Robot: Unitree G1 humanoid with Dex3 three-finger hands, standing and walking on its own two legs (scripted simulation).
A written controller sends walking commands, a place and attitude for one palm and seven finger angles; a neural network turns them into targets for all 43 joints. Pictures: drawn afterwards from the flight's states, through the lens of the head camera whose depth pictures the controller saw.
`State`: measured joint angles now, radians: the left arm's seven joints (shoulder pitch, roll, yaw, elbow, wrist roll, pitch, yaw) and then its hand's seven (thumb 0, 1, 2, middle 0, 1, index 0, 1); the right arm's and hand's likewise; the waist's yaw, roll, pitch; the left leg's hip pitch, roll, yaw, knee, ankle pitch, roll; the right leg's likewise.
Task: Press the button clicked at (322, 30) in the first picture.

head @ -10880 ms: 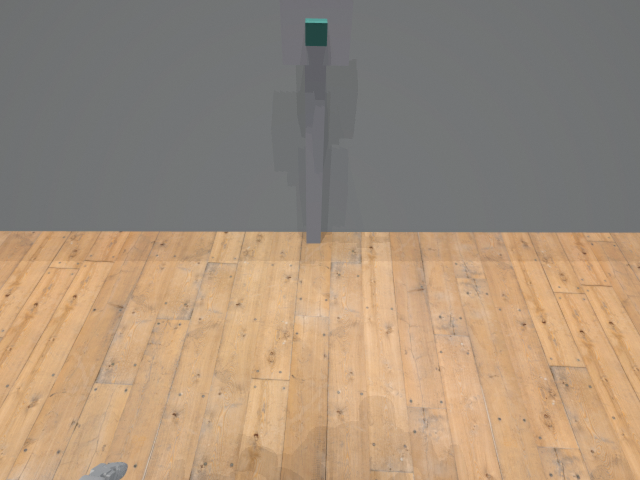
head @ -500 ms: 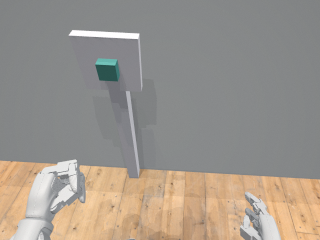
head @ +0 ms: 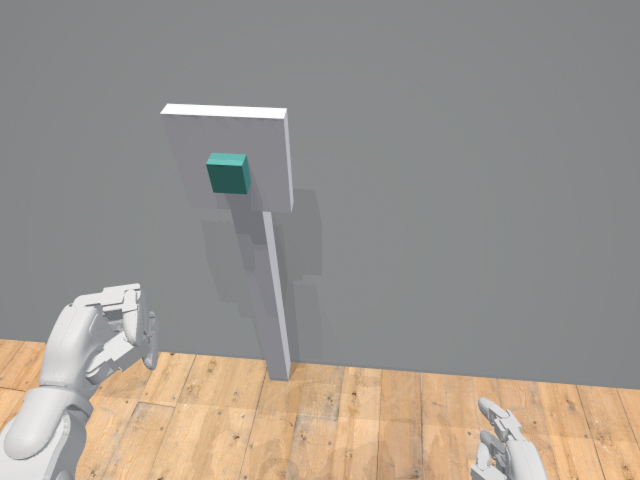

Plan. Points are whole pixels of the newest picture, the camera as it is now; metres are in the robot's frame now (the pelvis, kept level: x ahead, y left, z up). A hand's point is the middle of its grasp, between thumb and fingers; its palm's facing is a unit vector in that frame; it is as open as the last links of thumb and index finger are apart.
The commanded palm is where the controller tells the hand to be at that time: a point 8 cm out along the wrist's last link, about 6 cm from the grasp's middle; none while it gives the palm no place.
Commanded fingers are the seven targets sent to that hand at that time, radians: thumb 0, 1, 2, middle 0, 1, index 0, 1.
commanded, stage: raise the hand and make a fist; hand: left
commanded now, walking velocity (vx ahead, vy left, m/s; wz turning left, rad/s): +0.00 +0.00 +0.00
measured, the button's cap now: (230, 172) +0.52 +0.19 +0.11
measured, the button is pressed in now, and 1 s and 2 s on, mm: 0 0 0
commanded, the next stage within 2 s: aim a knuckle at the button in 0.36 s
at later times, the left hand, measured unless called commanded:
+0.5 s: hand (151, 355) +0.22 +0.20 +0.11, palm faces +0.04 -1.00 -0.07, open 3.1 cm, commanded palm +0.20 +0.25 +0.11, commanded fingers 0.00 0.90 0.90 -1.30 -1.50 -1.30 -1.50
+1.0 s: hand (195, 291) +0.31 +0.19 +0.10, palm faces +0.00 -1.00 -0.04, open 3.1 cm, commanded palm +0.29 +0.24 +0.10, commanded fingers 0.00 0.90 0.90 -1.30 -1.50 -1.30 -1.50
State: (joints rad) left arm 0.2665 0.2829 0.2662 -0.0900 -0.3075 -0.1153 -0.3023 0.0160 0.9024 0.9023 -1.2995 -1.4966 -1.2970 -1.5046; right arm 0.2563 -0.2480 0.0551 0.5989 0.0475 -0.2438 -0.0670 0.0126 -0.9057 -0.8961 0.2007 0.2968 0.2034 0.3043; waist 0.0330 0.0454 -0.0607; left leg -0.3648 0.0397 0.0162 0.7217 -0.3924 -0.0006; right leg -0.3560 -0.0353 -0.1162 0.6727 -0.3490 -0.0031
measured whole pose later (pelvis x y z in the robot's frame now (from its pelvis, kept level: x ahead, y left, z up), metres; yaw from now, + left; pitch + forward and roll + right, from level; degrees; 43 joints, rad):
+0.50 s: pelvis -0.01 -0.01 +0.00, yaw +0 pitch +0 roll -1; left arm 0.27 0.26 0.25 -0.06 -0.29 -0.13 -0.29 0.02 0.90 0.90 -1.30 -1.50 -1.30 -1.50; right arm 0.25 -0.25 0.05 0.61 0.05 -0.28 -0.07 0.01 -0.91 -0.90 0.20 0.30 0.20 0.30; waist 0.03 0.05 -0.03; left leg -0.33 0.04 0.02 0.67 -0.35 -0.01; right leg -0.33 -0.03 -0.11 0.64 -0.31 -0.01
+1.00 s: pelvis -0.01 -0.01 +0.00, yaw -1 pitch +3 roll +0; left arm -0.10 0.26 0.24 0.28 -0.23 -0.16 -0.25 0.02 0.90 0.90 -1.30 -1.50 -1.30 -1.50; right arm 0.26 -0.26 0.04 0.63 0.05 -0.22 -0.08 0.01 -0.91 -0.90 0.20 0.30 0.20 0.30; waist 0.00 0.03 -0.02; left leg -0.37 0.04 0.04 0.67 -0.35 -0.01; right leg -0.39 -0.04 -0.09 0.66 -0.32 -0.01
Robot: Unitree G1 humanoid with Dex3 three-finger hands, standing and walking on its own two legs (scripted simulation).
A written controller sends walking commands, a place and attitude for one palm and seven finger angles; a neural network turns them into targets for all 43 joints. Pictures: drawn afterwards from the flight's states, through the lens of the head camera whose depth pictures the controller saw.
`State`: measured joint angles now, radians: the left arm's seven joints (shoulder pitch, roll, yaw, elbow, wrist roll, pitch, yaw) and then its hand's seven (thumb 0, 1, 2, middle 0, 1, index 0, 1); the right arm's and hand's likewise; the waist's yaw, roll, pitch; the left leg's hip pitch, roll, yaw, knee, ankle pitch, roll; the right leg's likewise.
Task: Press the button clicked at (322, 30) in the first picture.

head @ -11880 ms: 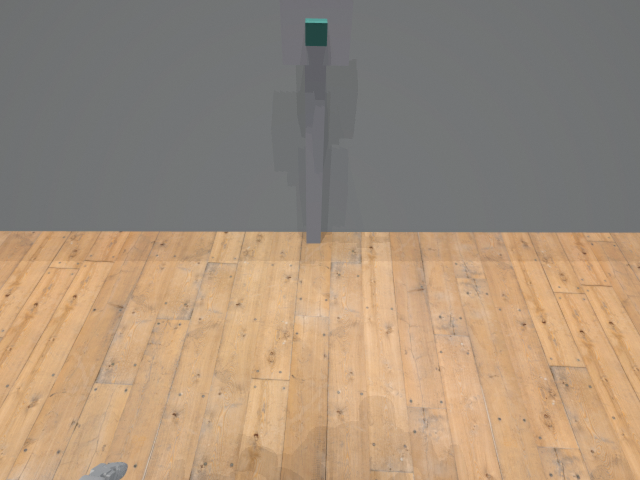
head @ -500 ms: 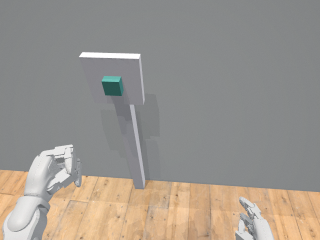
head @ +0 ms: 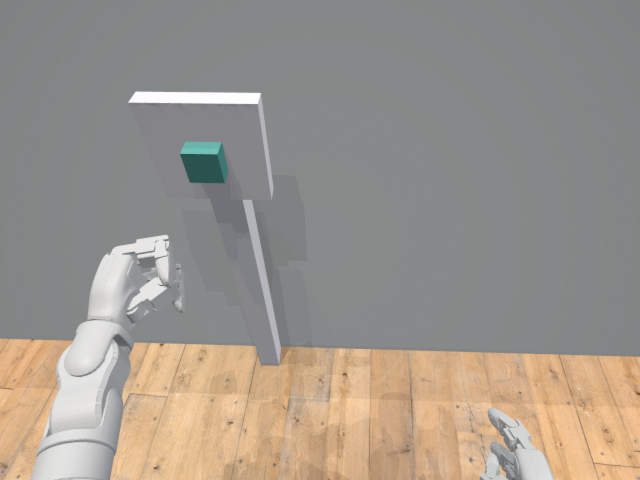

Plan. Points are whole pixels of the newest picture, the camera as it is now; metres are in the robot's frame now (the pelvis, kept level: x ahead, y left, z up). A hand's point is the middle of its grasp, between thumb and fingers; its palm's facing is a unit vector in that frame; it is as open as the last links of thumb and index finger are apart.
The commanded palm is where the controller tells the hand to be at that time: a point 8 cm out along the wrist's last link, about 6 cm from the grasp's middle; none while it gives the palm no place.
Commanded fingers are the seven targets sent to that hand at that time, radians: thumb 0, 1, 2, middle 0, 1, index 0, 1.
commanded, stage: aim a knuckle at the button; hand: left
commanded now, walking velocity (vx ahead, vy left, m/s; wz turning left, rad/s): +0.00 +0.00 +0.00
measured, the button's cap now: (205, 161) +0.53 +0.21 +0.11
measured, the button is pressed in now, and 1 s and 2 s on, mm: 0 0 0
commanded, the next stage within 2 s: press the button with the knuckle in 1.36 s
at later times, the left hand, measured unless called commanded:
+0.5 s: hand (208, 235) +0.40 +0.18 +0.08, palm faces +0.02 -1.00 -0.03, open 3.1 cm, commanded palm +0.38 +0.24 +0.08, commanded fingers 0.00 0.90 0.90 -1.30 -1.50 -1.30 -1.50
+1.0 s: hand (215, 222) +0.44 +0.18 +0.07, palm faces +0.03 -1.00 -0.02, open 3.1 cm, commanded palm +0.41 +0.23 +0.08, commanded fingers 0.00 0.90 0.90 -1.30 -1.50 -1.30 -1.50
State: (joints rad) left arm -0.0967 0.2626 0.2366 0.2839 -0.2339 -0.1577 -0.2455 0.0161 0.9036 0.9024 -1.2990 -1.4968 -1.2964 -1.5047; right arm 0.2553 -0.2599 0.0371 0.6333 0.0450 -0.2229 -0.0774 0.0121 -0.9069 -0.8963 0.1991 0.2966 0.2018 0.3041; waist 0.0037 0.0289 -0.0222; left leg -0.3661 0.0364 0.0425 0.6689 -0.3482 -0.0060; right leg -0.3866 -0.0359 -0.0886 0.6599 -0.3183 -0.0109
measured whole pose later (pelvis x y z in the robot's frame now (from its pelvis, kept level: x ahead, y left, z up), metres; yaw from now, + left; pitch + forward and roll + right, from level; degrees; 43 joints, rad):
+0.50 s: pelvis +0.00 +0.00 -0.01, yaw -1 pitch +7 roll +0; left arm -0.47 0.29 0.27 0.72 -0.17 -0.26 -0.20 0.02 0.90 0.90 -1.30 -1.50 -1.30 -1.50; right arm 0.30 -0.26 0.02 0.66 0.04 -0.09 -0.05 0.01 -0.91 -0.90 0.20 0.30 0.20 0.30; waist -0.04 0.02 -0.03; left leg -0.47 0.04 0.05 0.71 -0.37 0.00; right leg -0.49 -0.03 -0.08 0.70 -0.33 -0.01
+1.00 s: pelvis +0.00 +0.01 -0.01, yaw -2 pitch +10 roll -1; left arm -0.60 0.33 0.33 0.90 -0.14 -0.36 -0.19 0.02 0.90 0.90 -1.30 -1.50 -1.30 -1.50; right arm 0.36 -0.26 0.01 0.65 0.03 0.00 -0.03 0.01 -0.91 -0.90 0.20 0.30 0.20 0.30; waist -0.08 0.02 -0.05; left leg -0.56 0.05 0.07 0.77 -0.38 0.00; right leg -0.59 -0.02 -0.06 0.74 -0.33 -0.01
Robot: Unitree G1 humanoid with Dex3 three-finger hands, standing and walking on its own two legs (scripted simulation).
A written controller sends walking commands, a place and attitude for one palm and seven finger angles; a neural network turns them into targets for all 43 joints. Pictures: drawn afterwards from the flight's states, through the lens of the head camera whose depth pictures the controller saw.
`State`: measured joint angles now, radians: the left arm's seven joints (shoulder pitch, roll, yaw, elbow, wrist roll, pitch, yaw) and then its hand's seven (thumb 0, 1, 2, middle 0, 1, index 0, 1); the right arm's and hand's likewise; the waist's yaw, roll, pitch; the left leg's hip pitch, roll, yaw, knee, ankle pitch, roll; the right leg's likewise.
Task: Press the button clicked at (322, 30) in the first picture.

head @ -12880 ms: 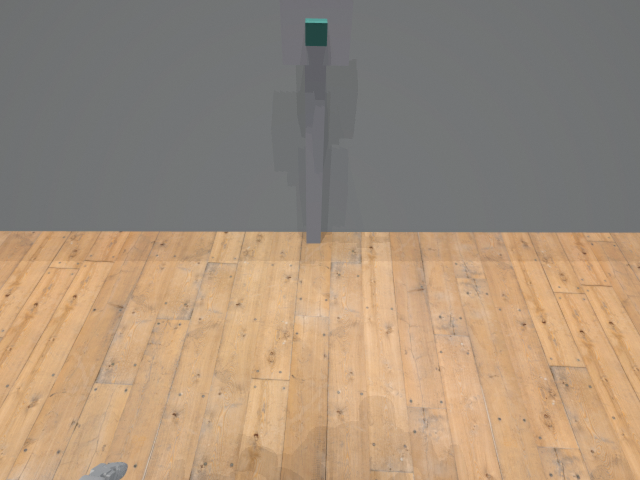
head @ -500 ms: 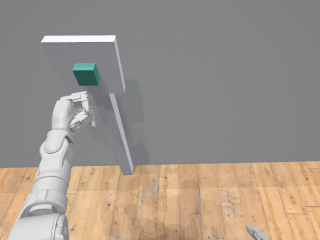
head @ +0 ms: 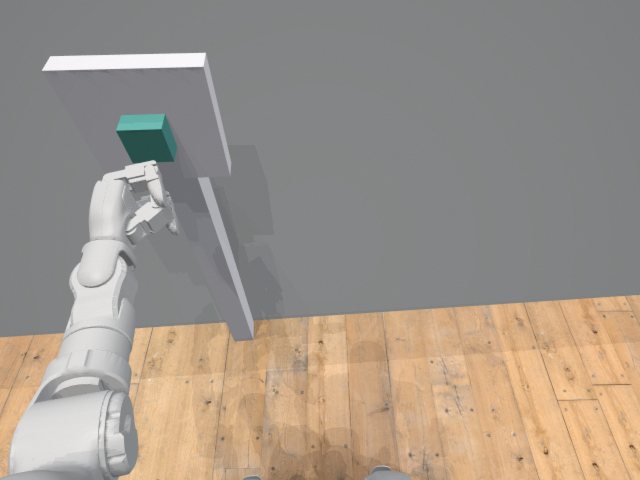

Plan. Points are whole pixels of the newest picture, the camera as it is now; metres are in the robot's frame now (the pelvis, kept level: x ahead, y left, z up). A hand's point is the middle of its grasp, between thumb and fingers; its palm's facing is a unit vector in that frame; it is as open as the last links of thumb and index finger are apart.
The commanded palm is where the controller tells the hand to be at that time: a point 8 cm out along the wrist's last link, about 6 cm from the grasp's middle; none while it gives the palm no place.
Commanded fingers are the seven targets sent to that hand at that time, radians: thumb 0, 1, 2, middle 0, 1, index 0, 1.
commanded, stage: aim a knuckle at the button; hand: left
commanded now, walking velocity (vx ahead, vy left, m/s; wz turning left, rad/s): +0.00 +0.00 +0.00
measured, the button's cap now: (149, 137) +0.52 +0.22 +0.12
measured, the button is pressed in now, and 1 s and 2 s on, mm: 0 0 12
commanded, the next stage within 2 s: press the button with the knuckle in 0.36 s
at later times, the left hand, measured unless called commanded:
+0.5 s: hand (168, 213) +0.42 +0.19 +0.09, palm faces +0.06 -1.00 -0.02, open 3.1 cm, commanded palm +0.39 +0.23 +0.09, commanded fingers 0.00 0.90 0.90 -1.30 -1.50 -1.30 -1.50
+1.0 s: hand (172, 188) +0.46 +0.19 +0.09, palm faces +0.07 -1.00 -0.02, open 3.1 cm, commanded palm +0.44 +0.24 +0.09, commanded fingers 0.00 0.90 0.90 -1.30 -1.50 -1.30 -1.50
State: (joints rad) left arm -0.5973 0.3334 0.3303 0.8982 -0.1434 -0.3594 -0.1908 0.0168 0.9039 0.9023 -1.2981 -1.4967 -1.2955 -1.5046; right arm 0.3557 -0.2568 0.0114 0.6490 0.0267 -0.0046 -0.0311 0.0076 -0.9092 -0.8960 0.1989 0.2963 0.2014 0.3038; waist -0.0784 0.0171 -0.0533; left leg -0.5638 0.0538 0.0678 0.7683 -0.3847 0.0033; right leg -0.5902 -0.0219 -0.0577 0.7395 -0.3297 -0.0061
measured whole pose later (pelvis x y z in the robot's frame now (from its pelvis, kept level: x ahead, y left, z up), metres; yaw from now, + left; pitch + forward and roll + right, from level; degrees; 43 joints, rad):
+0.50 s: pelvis +0.00 +0.00 +0.00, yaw +1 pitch +9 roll -1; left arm -0.57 0.30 0.27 0.84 -0.15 -0.34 -0.17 0.02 0.90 0.90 -1.30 -1.50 -1.30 -1.50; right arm 0.31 -0.25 0.02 0.62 0.03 -0.01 -0.03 0.01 -0.91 -0.90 0.20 0.30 0.20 0.30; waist -0.06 0.02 -0.06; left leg -0.55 0.05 0.05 0.77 -0.39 0.00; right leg -0.57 -0.03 -0.07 0.74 -0.34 -0.01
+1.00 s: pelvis +0.00 +0.00 +0.00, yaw +0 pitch +12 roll -1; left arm -0.76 0.40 0.36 1.07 -0.11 -0.36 -0.19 0.01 0.90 0.90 -1.30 -1.50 -1.30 -1.50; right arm 0.37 -0.27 0.02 0.65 0.02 0.02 -0.03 0.01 -0.91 -0.90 0.20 0.30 0.20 0.30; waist -0.11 0.02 -0.06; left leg -0.62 0.06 0.05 0.80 -0.39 0.00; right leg -0.64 -0.02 -0.07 0.77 -0.34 -0.01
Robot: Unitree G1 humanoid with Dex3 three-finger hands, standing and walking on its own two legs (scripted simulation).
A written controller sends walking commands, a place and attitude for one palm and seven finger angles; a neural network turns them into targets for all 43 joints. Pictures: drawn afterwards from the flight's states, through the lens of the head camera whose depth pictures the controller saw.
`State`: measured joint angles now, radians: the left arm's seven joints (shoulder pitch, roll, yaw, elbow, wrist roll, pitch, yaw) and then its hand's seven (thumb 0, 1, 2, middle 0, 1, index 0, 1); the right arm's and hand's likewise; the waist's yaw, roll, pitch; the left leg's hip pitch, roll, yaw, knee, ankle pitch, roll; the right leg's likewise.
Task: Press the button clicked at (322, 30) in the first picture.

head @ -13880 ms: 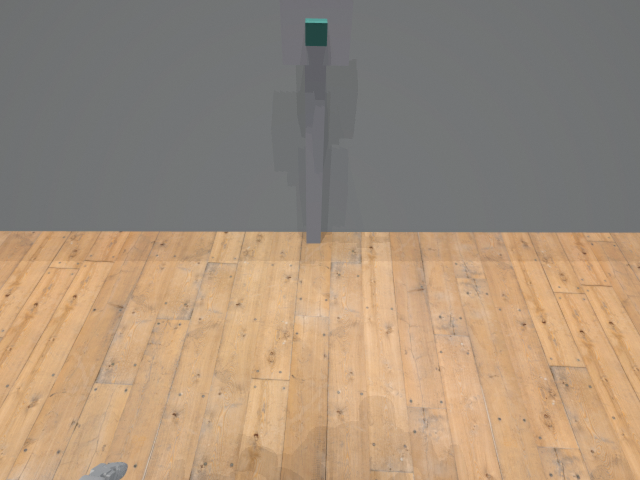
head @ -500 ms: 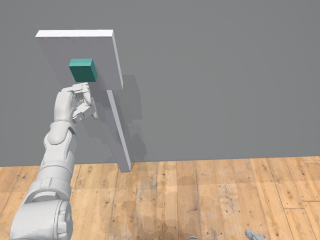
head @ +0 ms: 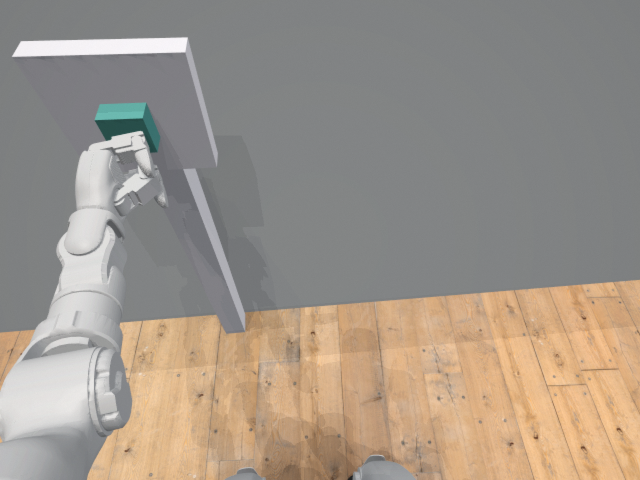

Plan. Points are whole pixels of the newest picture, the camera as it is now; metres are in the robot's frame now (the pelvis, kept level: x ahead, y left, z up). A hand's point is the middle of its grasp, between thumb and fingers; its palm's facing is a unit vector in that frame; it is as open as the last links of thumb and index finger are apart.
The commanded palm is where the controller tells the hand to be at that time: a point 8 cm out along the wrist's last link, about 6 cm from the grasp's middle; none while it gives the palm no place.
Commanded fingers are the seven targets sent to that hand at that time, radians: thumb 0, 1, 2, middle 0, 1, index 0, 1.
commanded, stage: press the button with the knuckle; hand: left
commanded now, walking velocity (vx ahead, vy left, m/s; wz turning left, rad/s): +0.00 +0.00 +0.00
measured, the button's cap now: (130, 127) +0.53 +0.22 +0.13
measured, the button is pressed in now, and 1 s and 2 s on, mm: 0 12 0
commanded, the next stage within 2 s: hold the button down briefly in 0.52 s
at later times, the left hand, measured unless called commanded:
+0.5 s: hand (150, 172) +0.48 +0.20 +0.09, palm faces +0.02 -1.00 -0.02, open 2.8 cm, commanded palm +0.48 +0.25 +0.10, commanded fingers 0.00 0.90 0.90 -1.30 -1.50 -1.30 -1.50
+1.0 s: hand (150, 169) +0.49 +0.20 +0.09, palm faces +0.07 -1.00 -0.03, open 3.3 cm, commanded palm +0.48 +0.24 +0.10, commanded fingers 0.00 0.90 0.90 -1.30 -1.50 -1.30 -1.50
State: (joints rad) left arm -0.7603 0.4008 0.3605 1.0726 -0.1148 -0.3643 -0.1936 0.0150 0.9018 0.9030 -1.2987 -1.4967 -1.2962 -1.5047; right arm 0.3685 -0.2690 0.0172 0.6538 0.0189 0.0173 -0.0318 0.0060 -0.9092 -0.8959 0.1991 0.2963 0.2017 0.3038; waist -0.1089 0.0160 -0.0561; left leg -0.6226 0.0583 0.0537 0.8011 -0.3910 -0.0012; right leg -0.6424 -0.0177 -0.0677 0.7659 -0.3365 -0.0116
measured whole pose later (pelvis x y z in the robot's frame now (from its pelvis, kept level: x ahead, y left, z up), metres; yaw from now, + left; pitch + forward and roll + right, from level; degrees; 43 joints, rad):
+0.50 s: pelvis -0.02 +0.01 -0.01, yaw +1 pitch +15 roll -2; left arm -0.94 0.51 0.39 1.26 -0.07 -0.38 -0.25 -0.03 0.78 0.94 -1.30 -1.50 -1.39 -1.50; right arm 0.37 -0.28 0.04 0.65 0.01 0.00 -0.04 0.00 -0.91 -0.90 0.20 0.30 0.20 0.30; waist -0.16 0.01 -0.05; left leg -0.75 0.06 0.03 0.87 -0.39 0.01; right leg -0.74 -0.02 -0.09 0.80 -0.32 -0.01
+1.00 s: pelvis -0.04 +0.01 -0.02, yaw +1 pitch +17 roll -2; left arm -1.05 0.55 0.36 1.31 -0.06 -0.36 -0.16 0.03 0.79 0.92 -1.30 -1.50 -1.48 -1.50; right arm 0.42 -0.29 0.06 0.67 -0.01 -0.04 -0.03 0.00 -0.91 -0.90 0.20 0.30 0.20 0.30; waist -0.20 0.01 -0.05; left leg -0.85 0.05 0.02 0.92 -0.37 0.02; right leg -0.84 -0.03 -0.09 0.84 -0.30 0.00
